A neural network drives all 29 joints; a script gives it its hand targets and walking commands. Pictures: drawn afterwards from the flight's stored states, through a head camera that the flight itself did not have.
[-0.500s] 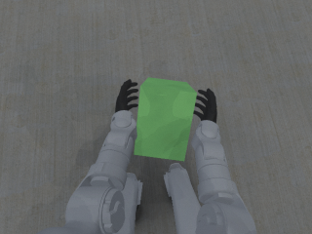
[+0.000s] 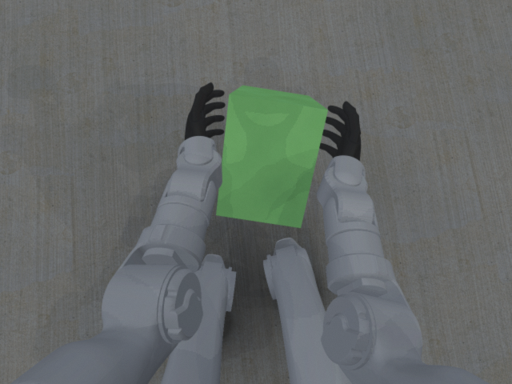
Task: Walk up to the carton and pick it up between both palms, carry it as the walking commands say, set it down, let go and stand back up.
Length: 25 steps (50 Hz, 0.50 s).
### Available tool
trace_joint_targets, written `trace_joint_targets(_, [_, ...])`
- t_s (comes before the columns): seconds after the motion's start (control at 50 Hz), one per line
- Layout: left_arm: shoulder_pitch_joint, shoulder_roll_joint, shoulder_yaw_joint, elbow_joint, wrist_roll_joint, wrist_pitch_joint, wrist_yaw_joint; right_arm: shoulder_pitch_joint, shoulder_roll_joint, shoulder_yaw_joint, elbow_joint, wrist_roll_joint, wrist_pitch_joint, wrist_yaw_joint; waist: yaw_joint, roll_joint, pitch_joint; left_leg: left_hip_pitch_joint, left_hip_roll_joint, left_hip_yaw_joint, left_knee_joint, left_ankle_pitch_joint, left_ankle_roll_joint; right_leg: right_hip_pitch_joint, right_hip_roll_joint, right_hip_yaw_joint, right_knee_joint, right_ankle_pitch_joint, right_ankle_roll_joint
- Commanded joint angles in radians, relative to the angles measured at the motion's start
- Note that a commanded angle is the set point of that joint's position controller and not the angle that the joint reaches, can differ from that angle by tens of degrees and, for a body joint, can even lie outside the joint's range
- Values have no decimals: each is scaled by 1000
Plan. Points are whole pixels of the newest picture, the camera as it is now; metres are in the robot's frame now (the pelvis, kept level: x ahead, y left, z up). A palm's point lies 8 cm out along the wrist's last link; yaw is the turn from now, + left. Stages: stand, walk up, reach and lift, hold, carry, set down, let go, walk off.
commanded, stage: set down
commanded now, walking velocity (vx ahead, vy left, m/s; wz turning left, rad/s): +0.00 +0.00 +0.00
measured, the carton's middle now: (268, 148) +0.48 -0.07 -0.20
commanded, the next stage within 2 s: none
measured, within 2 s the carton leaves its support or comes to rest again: neither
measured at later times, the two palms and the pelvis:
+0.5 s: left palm (206, 139) +0.49 +0.04 -0.17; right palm (329, 157) +0.44 -0.17 -0.18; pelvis -0.02 +0.00 -0.07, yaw +1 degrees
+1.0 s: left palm (212, 142) +0.52 +0.04 -0.26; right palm (319, 159) +0.46 -0.18 -0.26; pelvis -0.02 +0.00 -0.12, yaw +2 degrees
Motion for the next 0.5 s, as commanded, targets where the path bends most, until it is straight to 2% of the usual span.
trace_joint_targets(0.0, [-537, -894, -379, 34, -48, -19, -248, -631, 829, 507, 55, 69, -12, 251, -35, -18, -964, 246, -43, 126, -177, 197, 29, 700, 54, -228, -76, 254, -23])
trace_joint_targets(0.48, [-739, -854, -327, 86, -64, 31, -263, -855, 777, 444, 53, 71, 29, 277, -61, 1, -1023, 69, -51, 157, 5, 160, 29, 510, 37, -260, 113, 238, -22])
